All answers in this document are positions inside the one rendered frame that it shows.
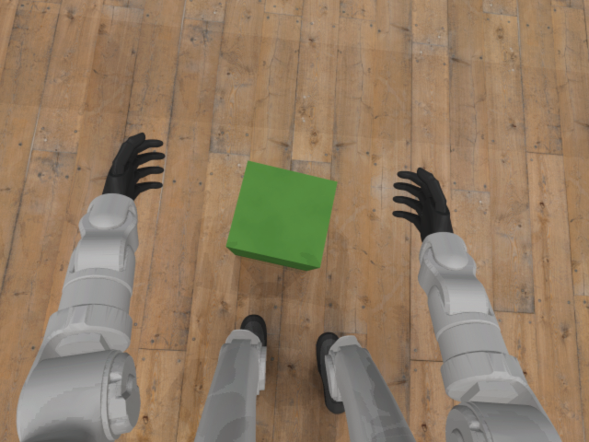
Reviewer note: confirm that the carton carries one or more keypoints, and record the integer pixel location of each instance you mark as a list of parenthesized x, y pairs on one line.
[(282, 217)]

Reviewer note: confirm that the robot right forearm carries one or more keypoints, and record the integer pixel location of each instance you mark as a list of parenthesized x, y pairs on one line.
[(476, 364)]

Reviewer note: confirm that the robot left forearm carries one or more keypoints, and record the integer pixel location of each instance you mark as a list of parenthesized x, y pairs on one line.
[(93, 314)]

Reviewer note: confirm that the right robot foot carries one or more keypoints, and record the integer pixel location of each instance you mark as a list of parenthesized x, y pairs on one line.
[(325, 341)]

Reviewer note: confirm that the robot left upper arm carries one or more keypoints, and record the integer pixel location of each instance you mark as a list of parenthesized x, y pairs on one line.
[(90, 397)]

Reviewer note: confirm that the left robot thigh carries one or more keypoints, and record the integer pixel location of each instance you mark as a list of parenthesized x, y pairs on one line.
[(229, 413)]

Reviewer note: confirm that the right robot hand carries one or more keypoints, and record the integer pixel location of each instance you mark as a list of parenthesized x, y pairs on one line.
[(433, 213)]

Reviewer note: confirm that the robot right upper arm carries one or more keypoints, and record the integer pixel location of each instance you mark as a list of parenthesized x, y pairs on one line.
[(476, 421)]

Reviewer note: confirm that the left robot hand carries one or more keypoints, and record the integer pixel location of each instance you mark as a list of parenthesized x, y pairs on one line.
[(124, 172)]

